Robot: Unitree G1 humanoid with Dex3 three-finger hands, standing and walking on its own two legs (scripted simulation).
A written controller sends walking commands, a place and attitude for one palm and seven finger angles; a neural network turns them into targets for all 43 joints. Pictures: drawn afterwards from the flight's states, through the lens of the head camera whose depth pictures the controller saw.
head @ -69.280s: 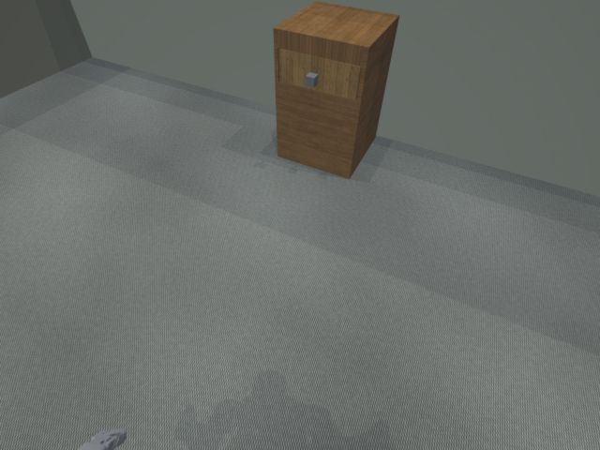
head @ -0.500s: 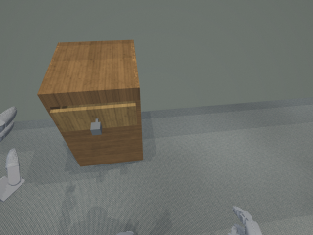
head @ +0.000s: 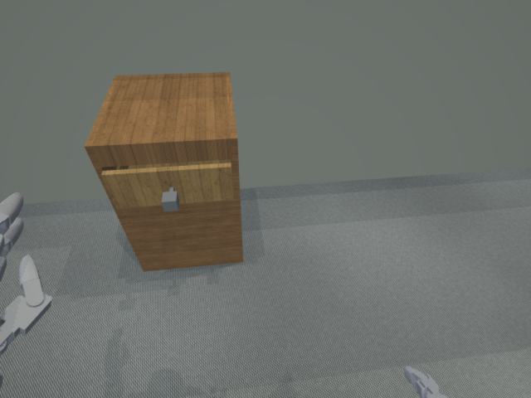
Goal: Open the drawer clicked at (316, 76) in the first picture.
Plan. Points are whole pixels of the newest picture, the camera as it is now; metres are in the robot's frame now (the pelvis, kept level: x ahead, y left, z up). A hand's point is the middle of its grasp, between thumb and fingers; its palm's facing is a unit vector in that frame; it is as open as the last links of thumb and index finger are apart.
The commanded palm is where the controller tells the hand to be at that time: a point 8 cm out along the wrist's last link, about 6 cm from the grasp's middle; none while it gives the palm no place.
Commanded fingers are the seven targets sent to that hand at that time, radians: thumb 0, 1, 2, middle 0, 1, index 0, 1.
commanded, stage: stop stepping back and stand still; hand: left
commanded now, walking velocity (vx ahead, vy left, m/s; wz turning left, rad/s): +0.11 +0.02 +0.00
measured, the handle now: (171, 196) +0.74 +0.32 -0.26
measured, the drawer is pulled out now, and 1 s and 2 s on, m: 0.03 0.03 0.03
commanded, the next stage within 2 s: let the arm hang, fingers relaxed in 1.56 s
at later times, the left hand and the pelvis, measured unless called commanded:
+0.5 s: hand (74, 308) +0.19 +0.22 +0.14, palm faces +0.36 -0.82 -0.43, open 7.4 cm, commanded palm +0.13 +0.27 +0.17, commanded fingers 0.00 0.90 0.90 -0.20 -0.30 -0.20 -0.30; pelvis +0.01 -0.02 +0.00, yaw +1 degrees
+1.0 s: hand (71, 268) +0.24 +0.24 +0.14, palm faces +0.29 -0.83 -0.47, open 7.4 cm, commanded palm +0.17 +0.29 +0.17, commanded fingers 0.00 0.90 0.90 -0.20 -0.30 -0.20 -0.30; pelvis +0.05 +0.01 +0.00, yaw +0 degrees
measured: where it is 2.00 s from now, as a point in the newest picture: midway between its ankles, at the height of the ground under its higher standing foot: outside the picture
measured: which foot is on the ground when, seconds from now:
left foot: up 0.00-0.04, down 0.06-0.32, up 0.34-0.58, down 0.60-1.00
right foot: down 0.00-1.00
